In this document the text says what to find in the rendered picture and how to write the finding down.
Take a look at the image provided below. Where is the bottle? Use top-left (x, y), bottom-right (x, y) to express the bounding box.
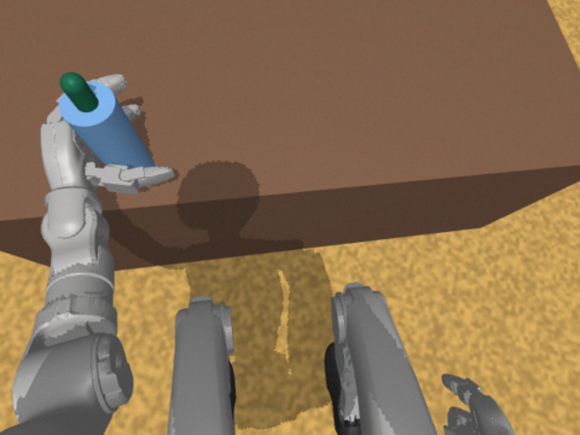
top-left (59, 72), bottom-right (155, 169)

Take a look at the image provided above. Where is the right robot hand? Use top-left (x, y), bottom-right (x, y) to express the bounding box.
top-left (441, 373), bottom-right (516, 435)

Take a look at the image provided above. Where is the right robot foot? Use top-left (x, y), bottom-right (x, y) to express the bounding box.
top-left (324, 343), bottom-right (362, 435)

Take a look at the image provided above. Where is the left robot arm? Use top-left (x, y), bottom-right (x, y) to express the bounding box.
top-left (0, 187), bottom-right (133, 435)

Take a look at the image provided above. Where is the left robot hand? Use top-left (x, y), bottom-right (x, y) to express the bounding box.
top-left (41, 74), bottom-right (175, 195)

